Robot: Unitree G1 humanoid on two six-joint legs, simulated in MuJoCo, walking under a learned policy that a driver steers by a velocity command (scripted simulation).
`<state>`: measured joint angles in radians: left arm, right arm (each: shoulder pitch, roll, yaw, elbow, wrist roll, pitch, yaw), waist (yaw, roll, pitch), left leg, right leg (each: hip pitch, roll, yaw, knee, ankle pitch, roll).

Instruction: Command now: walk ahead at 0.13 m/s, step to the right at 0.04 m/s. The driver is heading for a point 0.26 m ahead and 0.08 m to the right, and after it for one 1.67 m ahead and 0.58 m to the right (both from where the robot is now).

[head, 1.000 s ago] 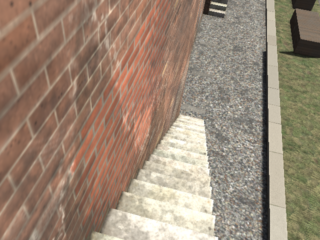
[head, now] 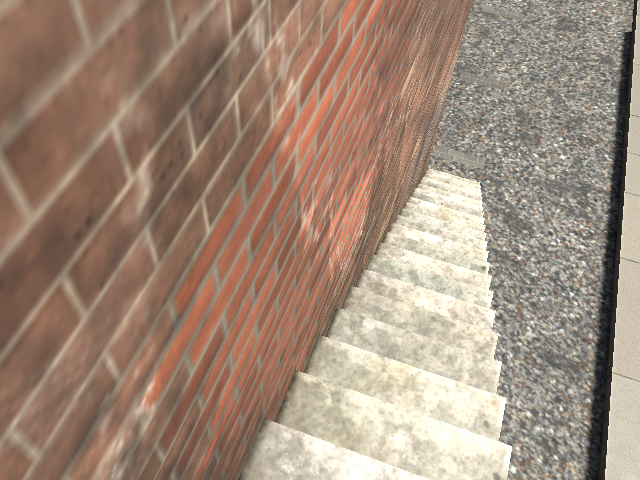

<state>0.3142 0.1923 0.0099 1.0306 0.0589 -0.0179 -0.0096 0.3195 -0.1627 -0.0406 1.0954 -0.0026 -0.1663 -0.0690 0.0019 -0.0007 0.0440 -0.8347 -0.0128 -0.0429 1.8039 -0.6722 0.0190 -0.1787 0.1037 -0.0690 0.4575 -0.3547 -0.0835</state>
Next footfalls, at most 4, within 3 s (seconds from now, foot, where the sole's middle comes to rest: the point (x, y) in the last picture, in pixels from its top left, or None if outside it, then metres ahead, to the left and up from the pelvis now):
0.14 left None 0.21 0.15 -0.80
0.36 left None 0.32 0.16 -0.96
0.72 right None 0.17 -0.23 -0.96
1.26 left None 0.27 -0.03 -0.96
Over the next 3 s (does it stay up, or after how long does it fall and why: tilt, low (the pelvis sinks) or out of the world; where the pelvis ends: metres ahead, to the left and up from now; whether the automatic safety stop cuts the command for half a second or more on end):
stays up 0.61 -0.13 -0.57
